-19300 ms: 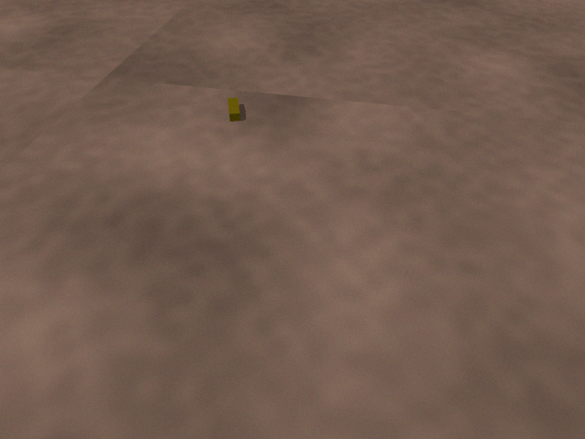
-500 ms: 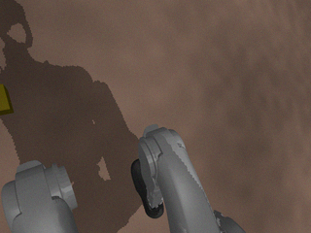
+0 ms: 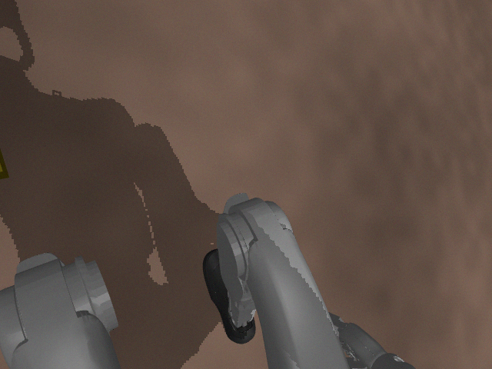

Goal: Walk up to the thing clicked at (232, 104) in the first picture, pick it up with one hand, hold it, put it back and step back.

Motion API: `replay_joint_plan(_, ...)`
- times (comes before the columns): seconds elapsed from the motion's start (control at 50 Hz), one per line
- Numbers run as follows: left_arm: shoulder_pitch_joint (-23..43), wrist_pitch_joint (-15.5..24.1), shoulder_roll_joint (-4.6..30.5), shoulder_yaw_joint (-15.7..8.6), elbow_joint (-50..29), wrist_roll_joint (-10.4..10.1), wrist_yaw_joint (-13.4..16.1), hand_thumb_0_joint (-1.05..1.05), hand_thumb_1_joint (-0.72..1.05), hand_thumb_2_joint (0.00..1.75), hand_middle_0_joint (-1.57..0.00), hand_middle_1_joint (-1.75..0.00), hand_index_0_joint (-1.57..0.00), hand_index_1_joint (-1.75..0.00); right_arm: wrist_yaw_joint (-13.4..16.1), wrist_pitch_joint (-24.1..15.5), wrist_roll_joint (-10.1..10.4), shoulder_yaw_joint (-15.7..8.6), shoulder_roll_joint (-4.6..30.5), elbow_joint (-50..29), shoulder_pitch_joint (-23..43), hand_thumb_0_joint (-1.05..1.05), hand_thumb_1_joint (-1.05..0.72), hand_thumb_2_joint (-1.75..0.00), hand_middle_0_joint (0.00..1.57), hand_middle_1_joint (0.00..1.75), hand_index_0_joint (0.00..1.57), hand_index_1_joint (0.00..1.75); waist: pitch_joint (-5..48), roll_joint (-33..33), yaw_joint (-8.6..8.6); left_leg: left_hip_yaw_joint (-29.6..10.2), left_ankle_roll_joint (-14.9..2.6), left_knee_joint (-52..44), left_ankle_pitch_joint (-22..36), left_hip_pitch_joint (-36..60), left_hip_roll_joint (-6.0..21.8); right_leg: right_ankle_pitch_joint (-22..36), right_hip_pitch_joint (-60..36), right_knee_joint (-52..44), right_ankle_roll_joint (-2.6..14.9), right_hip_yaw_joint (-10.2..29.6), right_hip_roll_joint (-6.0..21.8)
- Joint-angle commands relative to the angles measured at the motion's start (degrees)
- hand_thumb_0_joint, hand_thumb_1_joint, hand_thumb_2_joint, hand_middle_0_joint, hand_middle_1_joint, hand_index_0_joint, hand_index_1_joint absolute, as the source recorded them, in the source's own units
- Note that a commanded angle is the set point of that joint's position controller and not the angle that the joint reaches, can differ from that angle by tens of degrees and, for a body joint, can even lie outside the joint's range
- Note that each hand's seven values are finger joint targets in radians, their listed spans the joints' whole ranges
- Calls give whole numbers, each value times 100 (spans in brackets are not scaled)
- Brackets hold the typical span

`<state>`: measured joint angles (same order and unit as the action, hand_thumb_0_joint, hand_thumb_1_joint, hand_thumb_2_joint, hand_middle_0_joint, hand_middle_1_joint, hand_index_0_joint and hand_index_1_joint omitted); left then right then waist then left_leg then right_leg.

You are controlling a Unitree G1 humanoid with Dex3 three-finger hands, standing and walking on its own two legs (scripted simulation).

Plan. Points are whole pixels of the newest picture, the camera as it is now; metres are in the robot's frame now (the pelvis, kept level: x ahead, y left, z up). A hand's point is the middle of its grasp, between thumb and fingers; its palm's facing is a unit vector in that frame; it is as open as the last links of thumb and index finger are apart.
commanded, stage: close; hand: left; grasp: from above
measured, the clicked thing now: out of the picture +0.45 +0.33 -0.27
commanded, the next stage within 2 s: settle in 1.64 s
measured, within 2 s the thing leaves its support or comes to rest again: neither
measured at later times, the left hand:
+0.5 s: hand out of the picture +0.43 +0.32 -0.25, palm faces -0.46 -0.13 -0.88, open 11.0 cm
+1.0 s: hand out of the picture +0.43 +0.32 -0.25, palm faces -0.46 -0.13 -0.88, open 9.8 cm
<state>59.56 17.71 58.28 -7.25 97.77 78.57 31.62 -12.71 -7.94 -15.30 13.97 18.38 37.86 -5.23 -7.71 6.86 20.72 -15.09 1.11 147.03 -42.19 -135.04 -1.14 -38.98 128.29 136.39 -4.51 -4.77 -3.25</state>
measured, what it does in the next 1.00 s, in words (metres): stands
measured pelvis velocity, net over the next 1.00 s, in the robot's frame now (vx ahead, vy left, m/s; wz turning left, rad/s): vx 0.00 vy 0.00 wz -0.02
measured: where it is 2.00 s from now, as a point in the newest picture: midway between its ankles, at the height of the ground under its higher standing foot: (172, 347)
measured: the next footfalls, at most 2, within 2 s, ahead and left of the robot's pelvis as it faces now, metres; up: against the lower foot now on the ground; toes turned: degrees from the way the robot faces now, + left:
none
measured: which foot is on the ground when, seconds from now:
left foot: down 0.00-1.00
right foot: down 0.00-1.00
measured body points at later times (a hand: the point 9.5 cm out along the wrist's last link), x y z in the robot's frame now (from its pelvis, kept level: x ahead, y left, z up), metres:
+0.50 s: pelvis +0.00 +0.00 -0.01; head +0.26 +0.14 +0.33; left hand +0.46 +0.33 -0.20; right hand +0.06 -0.25 -0.06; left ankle +0.06 +0.13 -0.27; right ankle +0.12 -0.14 -0.26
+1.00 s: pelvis +0.00 +0.00 +0.00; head +0.27 +0.14 +0.33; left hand +0.46 +0.33 -0.20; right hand +0.06 -0.26 -0.06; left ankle +0.06 +0.12 -0.27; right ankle +0.12 -0.14 -0.27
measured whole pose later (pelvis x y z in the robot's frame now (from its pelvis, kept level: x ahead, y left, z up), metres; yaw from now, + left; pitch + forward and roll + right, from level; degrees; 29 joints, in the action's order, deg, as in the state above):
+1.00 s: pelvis +0.00 +0.00 +0.00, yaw -1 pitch +28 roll -15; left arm 59.5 16.7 58.7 -6.4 99.4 78.1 34.8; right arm -14.5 -10.8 -15.9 16.0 19.6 37.7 -5.1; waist -8.6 7.4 21.5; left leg -16.4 1.1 148.0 -42.3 -135.0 -0.8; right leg -38.1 128.1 136.3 -4.4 -6.0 -3.3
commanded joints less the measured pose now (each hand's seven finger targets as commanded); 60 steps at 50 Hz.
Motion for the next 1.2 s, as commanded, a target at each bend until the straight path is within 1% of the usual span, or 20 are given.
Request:
replay_joint_plan(0.0,1481,179,1212,17,-645,5,375,0,-24,98,-22,-107,-25,-105,68,23,-39,-479,1858,152,-1139,0,-90,-90,20,30,20,30,3736,-3006,350,653,-109,-1540,1566,3095,215,1682,-1800,-964,530,-1036,-138)
replay_joint_plan(0.1,1426,100,1078,199,-398,83,575,0,-19,89,-24,-104,-28,-100,39,-82,-41,-444,1905,142,-962,0,-89,-90,20,30,20,30,3431,-3016,351,648,-101,-1540,1409,3013,224,1576,-1619,-911,520,-1053,-153)
replay_joint_plan(0.14,1434,48,1293,64,-439,141,675,0,-18,86,-26,-101,-29,-97,17,-96,-77,-402,1929,160,-1010,0,-89,-90,20,30,20,30,3522,-3108,308,626,-92,-1596,1450,3077,230,1606,-1668,-891,536,-1064,-179)
replay_joint_plan(0.22,1422,-125,1129,160,-263,69,777,0,-13,82,-28,-99,-32,-95,-23,-203,-73,-399,1958,137,-869,0,-90,-90,20,30,20,30,3428,-2987,327,606,-101,-1583,1340,2868,234,1543,-1609,-873,528,-1059,-164)
replay_joint_plan(0.26,1358,-183,1278,78,-160,40,810,0,-13,78,-29,-97,-33,-92,-23,-220,-94,-383,1991,142,-885,0,-90,-90,20,30,20,30,3424,-2968,326,591,-114,-1617,1215,2814,249,1462,-1663,-947,529,-1057,-194)
replay_joint_plan(0.34,1497,-264,1108,131,-210,-30,721,0,-6,73,-35,-92,-39,-87,-82,-347,-71,-396,2018,69,-852,0,-90,-90,20,30,20,30,3356,-3062,368,515,-77,-1641,1237,2935,247,1476,-1492,-808,516,-1077,-133)
replay_joint_plan(0.36,1419,-269,1376,-22,-246,-50,737,0,-5,72,-36,-92,-40,-87,-85,-349,-60,-370,2006,124,-827,0,-90,-90,20,30,20,30,3411,-3020,288,487,-77,-1631,1207,2943,273,1439,-1580,-844,511,-1073,-160)
replay_joint_plan(0.4,1426,-263,1359,-49,-269,-76,696,0,-4,69,-37,-89,-41,-84,-104,-355,-72,-383,2053,73,-898,0,-90,-90,20,30,20,30,3478,-3028,348,495,-88,-1631,1238,2889,262,1467,-1666,-865,510,-1057,-163)
replay_joint_plan(0.46,1350,-270,1141,62,-168,-141,569,0,-2,64,-37,-88,-43,-82,-141,-403,-58,-315,1957,83,-894,0,-90,-90,20,30,20,30,3275,-2873,408,526,-103,-1501,1312,2804,256,1560,-1649,-817,482,-1071,-144)
replay_joint_plan(0.52,1512,-182,1434,-62,-534,-195,542,0,1,66,-42,-85,-46,-80,-102,-376,-20,-388,2067,79,-987,0,-90,-90,20,30,20,30,3649,-3185,352,524,-81,-1600,1454,3055,259,1652,-1858,-888,520,-1051,-159)
replay_joint_plan(0.56,1223,-191,1102,111,-232,-162,477,0,4,59,-43,-81,-48,-76,-148,-359,-79,-346,1974,113,-1027,0,-90,-90,20,30,20,30,3457,-3046,418,535,-72,-1520,1554,2985,266,1739,-1811,-827,504,-1095,-162)
replay_joint_plan(0.6,1411,-109,1227,79,-509,-266,479,0,7,62,-46,-82,-50,-77,-136,-348,-37,-246,1898,117,-961,0,-90,-90,20,30,20,30,3528,-2951,402,542,-102,-1462,1522,2890,263,1732,-1956,-912,490,-1080,-170)
replay_joint_plan(0.64,1513,-67,1360,-1,-721,-206,469,0,9,62,-47,-81,-52,-77,-114,-333,-37,-371,2033,124,-1044,0,-90,-90,20,30,20,30,3663,-3180,380,570,-83,-1499,1598,3058,262,1767,-1936,-922,511,-1079,-153)
replay_joint_plan(0.74,1275,-44,1119,168,-445,-154,477,0,16,59,-53,-78,-58,-73,-132,-284,-65,-367,2008,92,-1055,0,-90,-90,20,30,20,30,3481,-3178,418,579,-77,-1549,1569,3040,255,1747,-1893,-912,517,-1085,-169)
replay_joint_plan(0.78,1318,-53,1317,35,-545,-143,529,0,16,59,-53,-77,-57,-72,-118,-279,-25,-388,2033,88,-1039,0,-90,-90,20,30,20,30,3641,-3162,306,549,-72,-1582,1604,3082,255,1763,-1921,-914,528,-1102,-157)
replay_joint_plan(0.82,1320,-65,1148,122,-459,-146,524,0,19,59,-57,-74,-61,-70,-130,-277,-50,-369,2009,112,-1045,0,-90,-90,20,30,20,30,3492,-3078,385,571,-82,-1533,1516,2958,252,1700,-1843,-899,519,-1102,-150)
replay_joint_plan(0.96,1413,-78,1374,-17,-449,-145,546,0,31,57,-65,-72,-69,-67,-97,-275,-15,-340,1985,90,-1018,0,-90,-90,20,30,20,30,3363,-2940,364,575,-102,-1598,1243,2782,250,1465,-1767,-953,521,-1076,-137)
replay_joint_plan(1.06,1220,-141,1206,145,-259,-119,511,0,35,54,-69,-68,-73,-64,-83,-301,-35,-344,2025,57,-1060,0,-90,-90,20,30,20,30,3333,-2797,435,607,-135,-1544,1346,2812,247,1592,-1873,-1007,493,-1059,-150)
replay_joint_plan(1.1,1358,-139,1414,39,-443,-133,540,0,39,55,-72,-68,-76,-64,-50,-301,-12,-380,2056,54,-1045,0,-90,-90,20,30,20,30,3516,-2883,352,599,-126,-1596,1345,2851,254,1574,-1917,-1059,505,-1040,-161)
replay_joint_plan(1.18,1301,-184,1124,218,-227,-160,516,0,45,55,-77,-67,-81,-63,-36,-294,-19,-365,2029,20,-1026,0,-90,-90,20,30,20,30,3403,-2849,431,585,-117,-1579,1327,2814,256,1581,-1803,-1000,513,-1061,-152)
